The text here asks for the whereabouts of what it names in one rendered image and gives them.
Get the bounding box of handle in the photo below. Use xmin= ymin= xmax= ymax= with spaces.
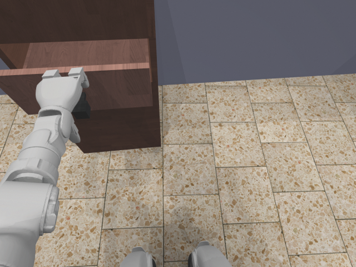
xmin=72 ymin=92 xmax=91 ymax=119

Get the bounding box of cabinet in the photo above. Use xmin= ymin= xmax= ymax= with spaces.
xmin=0 ymin=0 xmax=161 ymax=154

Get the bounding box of left robot upper arm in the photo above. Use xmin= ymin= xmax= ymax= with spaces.
xmin=0 ymin=181 xmax=60 ymax=267

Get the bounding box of right robot shin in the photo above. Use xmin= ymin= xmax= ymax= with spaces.
xmin=196 ymin=241 xmax=210 ymax=249

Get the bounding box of drawer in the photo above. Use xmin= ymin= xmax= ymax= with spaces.
xmin=0 ymin=38 xmax=153 ymax=115

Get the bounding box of robot left forearm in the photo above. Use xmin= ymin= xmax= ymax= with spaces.
xmin=0 ymin=106 xmax=72 ymax=187

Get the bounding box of robot right thigh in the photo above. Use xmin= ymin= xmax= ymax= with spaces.
xmin=191 ymin=245 xmax=233 ymax=267

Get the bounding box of left robot hand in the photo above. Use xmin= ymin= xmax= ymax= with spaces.
xmin=36 ymin=67 xmax=89 ymax=143

